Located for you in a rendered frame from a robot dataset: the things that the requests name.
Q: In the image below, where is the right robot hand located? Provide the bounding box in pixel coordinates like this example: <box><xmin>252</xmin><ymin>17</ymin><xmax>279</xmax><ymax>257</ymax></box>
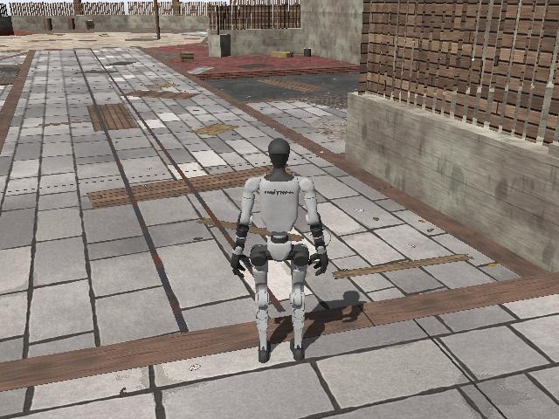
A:
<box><xmin>308</xmin><ymin>252</ymin><xmax>328</xmax><ymax>276</ymax></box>

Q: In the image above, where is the left robot hand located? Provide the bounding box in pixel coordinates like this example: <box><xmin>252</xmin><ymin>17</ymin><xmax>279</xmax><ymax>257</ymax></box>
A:
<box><xmin>231</xmin><ymin>253</ymin><xmax>251</xmax><ymax>278</ymax></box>

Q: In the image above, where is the robot left upper arm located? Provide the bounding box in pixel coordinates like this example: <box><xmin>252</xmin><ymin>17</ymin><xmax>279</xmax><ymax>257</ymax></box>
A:
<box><xmin>239</xmin><ymin>176</ymin><xmax>261</xmax><ymax>225</ymax></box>

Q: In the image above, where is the robot right upper arm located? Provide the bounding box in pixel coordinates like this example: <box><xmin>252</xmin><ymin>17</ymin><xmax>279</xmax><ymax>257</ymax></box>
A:
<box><xmin>297</xmin><ymin>176</ymin><xmax>319</xmax><ymax>226</ymax></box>

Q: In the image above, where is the robot left forearm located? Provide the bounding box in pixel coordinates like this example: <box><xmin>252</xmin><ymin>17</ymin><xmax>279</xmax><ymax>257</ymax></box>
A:
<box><xmin>232</xmin><ymin>212</ymin><xmax>249</xmax><ymax>255</ymax></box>

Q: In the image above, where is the left robot foot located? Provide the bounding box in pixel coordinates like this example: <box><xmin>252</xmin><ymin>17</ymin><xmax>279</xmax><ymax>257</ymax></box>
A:
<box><xmin>258</xmin><ymin>340</ymin><xmax>271</xmax><ymax>363</ymax></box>

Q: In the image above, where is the left robot thigh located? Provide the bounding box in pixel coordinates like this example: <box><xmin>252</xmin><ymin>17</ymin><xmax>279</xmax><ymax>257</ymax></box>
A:
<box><xmin>250</xmin><ymin>244</ymin><xmax>270</xmax><ymax>308</ymax></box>

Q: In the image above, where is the robot right forearm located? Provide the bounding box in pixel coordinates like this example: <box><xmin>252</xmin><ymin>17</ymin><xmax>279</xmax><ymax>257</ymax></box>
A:
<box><xmin>310</xmin><ymin>212</ymin><xmax>327</xmax><ymax>254</ymax></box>

